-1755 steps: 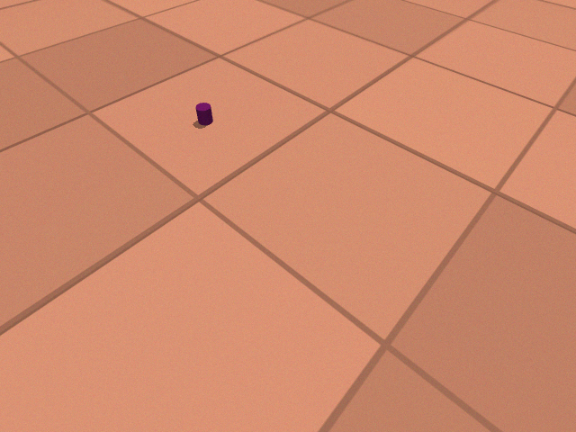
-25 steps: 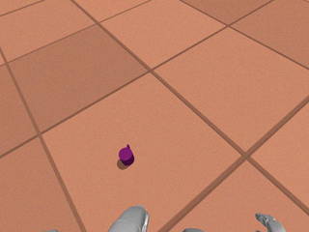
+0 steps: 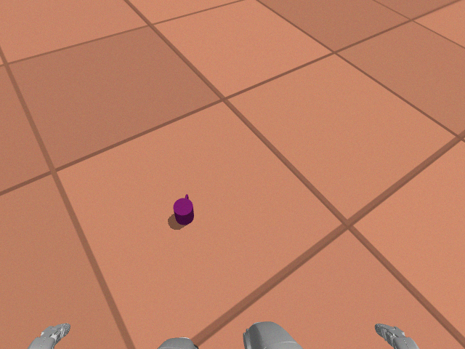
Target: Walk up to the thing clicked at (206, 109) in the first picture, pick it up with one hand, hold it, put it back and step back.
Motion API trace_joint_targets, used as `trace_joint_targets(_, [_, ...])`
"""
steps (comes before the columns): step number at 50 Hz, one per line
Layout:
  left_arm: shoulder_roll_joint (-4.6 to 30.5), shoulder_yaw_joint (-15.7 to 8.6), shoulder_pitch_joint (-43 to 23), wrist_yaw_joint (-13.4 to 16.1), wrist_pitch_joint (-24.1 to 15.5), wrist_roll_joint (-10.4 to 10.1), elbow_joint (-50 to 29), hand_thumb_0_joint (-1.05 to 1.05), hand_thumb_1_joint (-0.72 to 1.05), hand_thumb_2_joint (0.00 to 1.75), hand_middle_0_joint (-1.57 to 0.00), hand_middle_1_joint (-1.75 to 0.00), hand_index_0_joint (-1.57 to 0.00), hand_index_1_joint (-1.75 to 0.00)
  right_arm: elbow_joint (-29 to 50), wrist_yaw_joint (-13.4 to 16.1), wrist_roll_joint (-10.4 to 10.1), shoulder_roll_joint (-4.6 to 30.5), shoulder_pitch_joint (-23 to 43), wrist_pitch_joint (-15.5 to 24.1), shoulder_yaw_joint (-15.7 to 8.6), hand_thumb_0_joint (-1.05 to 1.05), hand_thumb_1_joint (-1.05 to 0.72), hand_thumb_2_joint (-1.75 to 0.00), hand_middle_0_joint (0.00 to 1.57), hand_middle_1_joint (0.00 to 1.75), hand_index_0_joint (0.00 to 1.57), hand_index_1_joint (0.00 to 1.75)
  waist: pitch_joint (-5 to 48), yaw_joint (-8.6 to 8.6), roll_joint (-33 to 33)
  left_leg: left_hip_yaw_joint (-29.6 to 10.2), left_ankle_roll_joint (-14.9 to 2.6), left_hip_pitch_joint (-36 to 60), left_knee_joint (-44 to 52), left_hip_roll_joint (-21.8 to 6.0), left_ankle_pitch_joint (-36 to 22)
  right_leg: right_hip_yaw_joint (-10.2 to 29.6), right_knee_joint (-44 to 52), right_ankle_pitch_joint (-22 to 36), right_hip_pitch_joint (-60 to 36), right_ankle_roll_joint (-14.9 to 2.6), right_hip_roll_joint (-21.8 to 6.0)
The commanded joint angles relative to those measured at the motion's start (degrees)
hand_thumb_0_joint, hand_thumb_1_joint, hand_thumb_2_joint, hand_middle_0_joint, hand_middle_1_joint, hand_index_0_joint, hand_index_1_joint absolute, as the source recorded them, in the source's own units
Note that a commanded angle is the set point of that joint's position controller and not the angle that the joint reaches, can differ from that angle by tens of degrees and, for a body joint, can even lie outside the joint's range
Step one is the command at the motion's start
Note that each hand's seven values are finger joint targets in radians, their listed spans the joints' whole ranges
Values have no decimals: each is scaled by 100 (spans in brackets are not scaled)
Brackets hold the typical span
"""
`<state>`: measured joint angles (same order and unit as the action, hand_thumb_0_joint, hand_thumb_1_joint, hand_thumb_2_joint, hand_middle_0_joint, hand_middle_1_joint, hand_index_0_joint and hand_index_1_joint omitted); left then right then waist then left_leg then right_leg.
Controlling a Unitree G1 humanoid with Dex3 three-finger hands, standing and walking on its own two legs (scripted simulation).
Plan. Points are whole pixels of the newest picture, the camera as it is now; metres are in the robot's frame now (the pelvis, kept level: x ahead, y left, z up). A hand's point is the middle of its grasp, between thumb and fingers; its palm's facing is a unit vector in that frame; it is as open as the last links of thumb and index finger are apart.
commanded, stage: step back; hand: left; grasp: from above
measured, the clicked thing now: (184, 208) +0.72 +0.20 -0.72
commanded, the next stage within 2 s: none
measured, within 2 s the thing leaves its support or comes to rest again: neither
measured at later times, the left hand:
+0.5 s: hand out of the picture -0.05 +0.25 -0.12, palm faces -0.03 -0.88 -0.48, open 7.4 cm
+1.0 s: hand out of the picture -0.28 +0.27 -0.15, palm faces -0.05 -0.90 -0.43, open 7.4 cm
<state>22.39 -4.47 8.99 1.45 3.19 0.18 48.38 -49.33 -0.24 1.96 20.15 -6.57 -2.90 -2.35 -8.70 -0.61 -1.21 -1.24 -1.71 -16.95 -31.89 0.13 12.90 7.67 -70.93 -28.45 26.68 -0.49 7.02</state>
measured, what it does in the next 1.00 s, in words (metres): walks backwards: right foot, then left foot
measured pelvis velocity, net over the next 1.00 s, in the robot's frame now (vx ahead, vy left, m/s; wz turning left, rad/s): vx -0.35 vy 0.00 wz -0.05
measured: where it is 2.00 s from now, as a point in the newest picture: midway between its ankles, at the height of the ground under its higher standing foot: outside the picture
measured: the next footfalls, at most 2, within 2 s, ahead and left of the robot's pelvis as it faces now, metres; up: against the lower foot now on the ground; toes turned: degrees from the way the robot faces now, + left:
right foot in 0.20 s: -0.07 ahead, -0.14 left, +0.00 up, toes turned -1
left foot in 0.60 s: -0.21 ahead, +0.12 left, +0.00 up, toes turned -1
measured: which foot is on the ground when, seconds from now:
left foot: down 0.00-0.24, up 0.26-0.58, down 0.60-0.98, up 1.00-1.00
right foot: up 0.00-0.18, down 0.20-0.62, up 0.64-0.92, down 0.94-1.00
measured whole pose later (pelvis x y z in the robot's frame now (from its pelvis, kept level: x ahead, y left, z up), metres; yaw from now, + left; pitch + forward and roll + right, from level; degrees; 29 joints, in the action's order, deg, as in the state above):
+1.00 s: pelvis -0.35 +0.00 -0.01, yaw -3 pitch -3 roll -3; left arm 19.4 -2.5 11.3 1.7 0.4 1.6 52.6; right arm -47.0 -0.3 0.8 23.2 -2.2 -4.7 -3.2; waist -10.6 -1.0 6.5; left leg -2.6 -1.2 -24.9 -42.0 -2.5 17.6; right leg -1.1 -34.6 -20.8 10.9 -0.8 3.6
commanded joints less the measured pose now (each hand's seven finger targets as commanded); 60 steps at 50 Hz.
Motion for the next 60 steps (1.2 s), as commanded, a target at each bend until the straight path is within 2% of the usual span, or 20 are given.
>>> trace_joint_targets(1, [898, -299, 390, 48, -188, 46, -370, 0, 90, 90, -20, -30, -20, -30, 450, 136, -64, 1286, 21, 192, -375, 0, -90, -90, 20, 30, 20, 30, 897, 88, 884, -1104, -1187, 1332, 765, -1304, -1957, 78, 517, 0, 327, 249, -229])
trace_joint_targets(9, [981, -323, 1274, 5, -316, 105, 81, 0, 90, 90, -20, -30, -20, -30, 613, 78, -97, 1666, 290, -48, -489, 0, -90, -90, 20, 30, 20, 30, 1460, -93, 1115, -864, -810, 429, 238, -1218, -625, -897, 4671, 1309, -1870, 36, -545])
trace_joint_targets(10, [1166, -382, 1319, -1, -335, 182, 114, 0, 90, 90, -20, -30, -20, -30, 635, 58, -148, 1506, 321, -72, -444, 0, -90, -90, 20, 30, 20, 30, 1302, -144, 678, -798, -477, -328, -19, -959, 178, -368, 4692, 1281, -2068, -135, -715])
trace_joint_targets(11, [1513, -487, 1263, -10, -355, 262, 3, 0, 90, 90, -20, -30, -20, -30, 707, 39, -176, 1199, 299, -72, -360, 0, -90, -90, 20, 30, 20, 30, 1027, -180, -624, -432, -79, -1353, -1050, -188, 1352, 1354, 5204, 439, -1954, -489, -1732])
trace_joint_targets(12, [2226, -618, 682, -27, -307, 267, -281, 0, 90, 90, -20, -30, -20, -30, 783, 105, -159, 1152, 599, -88, -399, 0, -90, -90, 20, 30, 20, 30, 601, -437, -1680, -506, 222, -1187, -2613, 583, 2087, 2718, 5898, 55, -232, -1470, -3045])
trace_joint_targets(13, [2277, -619, 22, 27, -337, 247, -528, 0, 90, 90, -20, -30, -20, -30, 707, 157, -132, 1462, 527, -117, -523, 0, -90, -90, 20, 30, 20, 30, 83, -259, -1568, -1177, 301, -889, -3696, 279, 1983, 3127, 6096, -64, 738, -1750, -3374])
trace_joint_targets(17, [1273, -461, -723, 55, -341, 232, -662, 0, 90, 90, -20, -30, -20, -30, 176, 120, -220, 1200, -495, -47, -394, 0, -90, -90, 20, 30, 20, 30, 429, 386, -580, -1025, 303, -993, -4170, 937, 990, 151, 5009, 2128, -388, -741, -1703])
trace_joint_targets(23, [1188, -443, 427, 164, -272, 241, -553, 0, 90, 90, -20, -30, -20, -30, 408, 189, -114, 1137, -151, 48, -272, 0, -90, -90, 20, 30, 20, 30, 1050, -391, -977, -736, 455, -1598, -2351, 419, 1837, 552, 4374, 3433, -2872, -1068, -2159])
trace_joint_targets(27, [1307, -417, 205, 180, -190, 128, -622, 0, 90, 90, -20, -30, -20, -30, 210, 174, -62, 1207, -705, 87, -331, 0, -90, -90, 20, 30, 20, 30, 1584, -237, -1239, -227, 249, -518, -564, 117, 1551, 570, 3888, 4348, -2886, -990, -2338])
trace_joint_targets(30, [1289, -270, -89, 130, -93, 59, -739, 0, 90, 90, -20, -30, -20, -30, 5, 104, -18, 1393, -1160, 62, -467, 0, -90, -90, 20, 30, 20, 30, 1463, 141, -504, -396, -95, 769, 981, -111, -213, 149, 3399, 3148, -1403, -432, -1819])
trace_joint_targets(32, [1149, -293, -520, 179, -106, -18, -823, 0, 90, 90, -20, -30, -20, -30, 304, 13, 69, 2184, -546, 17, -574, 0, -90, -90, 20, 30, 20, 30, 1092, 254, 1625, -2598, -1323, 292, 1277, -1974, -1360, -730, 1356, -782, -42, 22, -320])
trace_joint_targets(33, [1225, -344, -745, 229, -103, 72, -796, 0, 90, 90, -20, -30, -20, -30, 341, 24, 99, 2321, -377, 50, -607, 0, -90, -90, 20, 30, 20, 30, 818, 423, 1742, -2957, -1754, -658, 1507, -2305, -1187, -121, 382, -1089, -356, 45, -322])
trace_joint_targets(37, [1139, -305, 124, 111, -87, -47, -354, 0, 90, 90, -20, -30, -20, -30, 592, 100, 114, 1443, 430, 85, -336, 0, -90, -90, 20, 30, 20, 30, 507, -203, 981, -1022, -1023, -213, 896, -1176, -2037, 65, -460, -14, -22, -42, -82])
trace_joint_targets(42, [897, -154, 182, 145, -313, 26, -386, 0, 90, 90, -20, -30, -20, -30, 552, 84, 2, 1313, -108, -5, -362, 0, -90, -90, 20, 30, 20, 30, 1013, 151, 1287, -929, -1217, 1709, 92, -1281, -3213, -474, 2385, -210, -28, 242, -648])
trace_joint_targets(46, [911, -166, 639, 141, -463, 107, -16, 0, 90, 90, -20, -30, -20, -30, 477, 40, -84, 1604, -21, -144, -426, 0, -90, -90, 20, 30, 20, 30, 1618, 82, 1008, -722, -791, 1437, -509, -1032, -1962, -1094, 5264, 1563, -1446, 118, -487])
trace_joint_targets(48, [1431, -308, 737, 138, -525, 231, 82, 0, 90, 90, -20, -30, -20, -30, 569, 27, -143, 1176, 115, -110, -285, 0, -90, -90, 20, 30, 20, 30, 1507, -37, -151, -594, -296, -582, -1084, -407, 164, 676, 5031, 1785, -2428, -288, -1411])
trace_joint_targets(49, [1983, -461, 547, 107, -466, 215, -27, 0, 90, 90, -20, -30, -20, -30, 713, 62, -116, 1118, 362, -112, -289, 0, -90, -90, 20, 30, 20, 30, 1177, -296, -1164, -399, 68, -1190, -2138, 393, 1907, 1971, 5268, 1624, -1624, -1245, -2703])
trace_joint_targets(50, [2288, -502, 62, 149, -498, 225, -245, 0, 90, 90, -20, -30, -20, -30, 727, 120, -102, 1356, 452, -167, -422, 0, -90, -90, 20, 30, 20, 30, 705, -328, -1383, -1093, 217, -793, -3269, 37, 2164, 2825, 5525, 1640, -239, -1815, -3455])
trace_joint_targets(54, [1324, -308, -412, 145, -499, 223, -272, 0, 90, 90, -20, -30, -20, -30, 224, 51, -194, 1253, -164, -62, -365, 0, -90, -90, 20, 30, 20, 30, 627, 179, -413, -934, 276, -748, -3606, 591, 1255, 273, 4715, 2384, -714, -1044, -1965])
trace_joint_targets(60, [1493, -406, 152, -28, -402, 339, -158, 0, 90, 90, -20, -30, -20, -30, 156, -3, -21, 1159, -125, 246, -327, 0, -90, -90, 20, 30, 20, 30, 794, -324, -1280, 60, 312, -413, -168, 87, 1772, 465, 4811, -423, -1736, -930, -1933])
